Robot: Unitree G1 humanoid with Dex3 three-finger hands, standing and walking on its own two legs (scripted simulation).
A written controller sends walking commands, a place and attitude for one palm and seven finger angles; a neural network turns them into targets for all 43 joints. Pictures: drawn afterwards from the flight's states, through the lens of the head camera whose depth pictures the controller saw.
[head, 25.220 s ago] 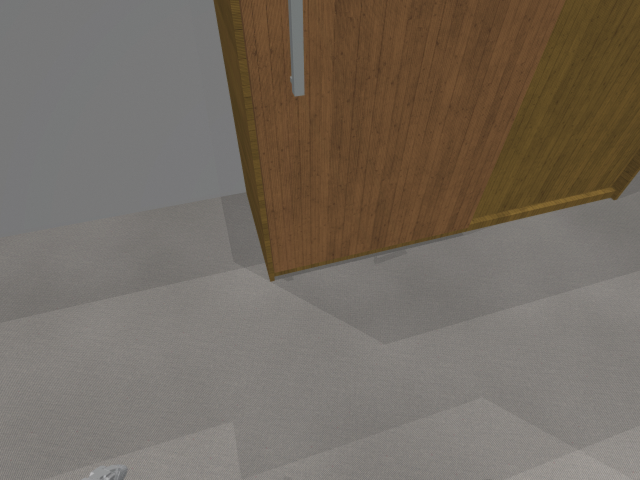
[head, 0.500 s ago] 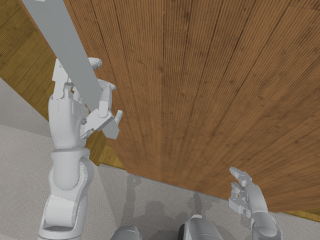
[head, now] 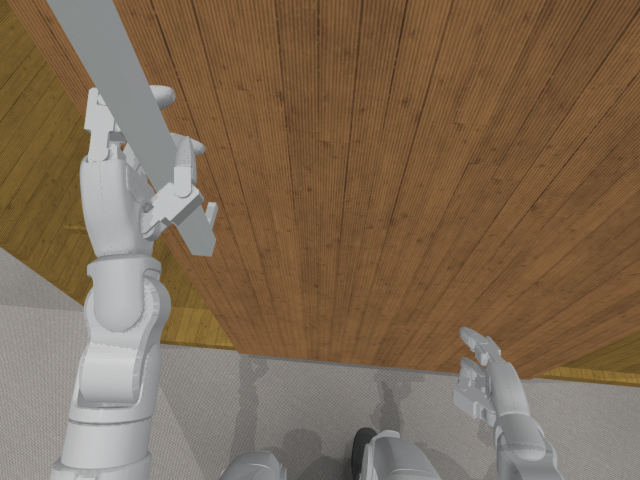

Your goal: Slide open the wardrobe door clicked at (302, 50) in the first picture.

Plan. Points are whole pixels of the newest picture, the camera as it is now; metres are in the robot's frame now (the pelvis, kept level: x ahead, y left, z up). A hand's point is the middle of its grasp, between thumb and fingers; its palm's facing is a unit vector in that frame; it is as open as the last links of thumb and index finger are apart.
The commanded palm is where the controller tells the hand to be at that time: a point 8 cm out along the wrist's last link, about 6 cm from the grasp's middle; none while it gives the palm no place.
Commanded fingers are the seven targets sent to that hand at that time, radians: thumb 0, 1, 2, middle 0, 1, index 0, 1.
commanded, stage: step sideways, sliding the door along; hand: left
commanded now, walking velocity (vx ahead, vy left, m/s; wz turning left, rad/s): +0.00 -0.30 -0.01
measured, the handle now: (167, 138) +0.38 +0.19 +0.20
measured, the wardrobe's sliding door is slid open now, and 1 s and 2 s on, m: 0.29 0.50 0.66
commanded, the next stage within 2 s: none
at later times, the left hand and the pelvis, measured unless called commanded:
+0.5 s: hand (294, 191) +0.34 +0.07 +0.19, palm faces +0.32 -0.94 -0.07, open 6.4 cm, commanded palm +0.30 +0.04 +0.20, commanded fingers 0.00 0.90 0.90 -0.45 -1.40 -0.45 -1.40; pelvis -0.07 -0.12 +0.01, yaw -3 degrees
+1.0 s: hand (429, 207) +0.34 -0.05 +0.19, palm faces +0.25 -0.96 -0.10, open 6.7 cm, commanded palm +0.31 -0.07 +0.20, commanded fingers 0.00 0.90 0.90 -0.45 -1.40 -0.45 -1.40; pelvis -0.06 -0.22 +0.01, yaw -1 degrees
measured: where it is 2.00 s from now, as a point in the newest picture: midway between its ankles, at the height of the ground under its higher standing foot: outside the picture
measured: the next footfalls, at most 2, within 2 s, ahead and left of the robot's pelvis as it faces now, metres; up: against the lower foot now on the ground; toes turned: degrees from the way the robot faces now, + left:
right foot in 0.34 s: -0.02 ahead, -0.27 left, +0.00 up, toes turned -8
left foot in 0.46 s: -0.01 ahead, +0.02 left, +0.00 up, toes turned +8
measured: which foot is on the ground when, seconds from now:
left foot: down 0.00-0.36, up 0.38-0.44, down 0.46-1.00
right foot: up 0.00-0.32, down 0.34-0.82, up 0.84-1.00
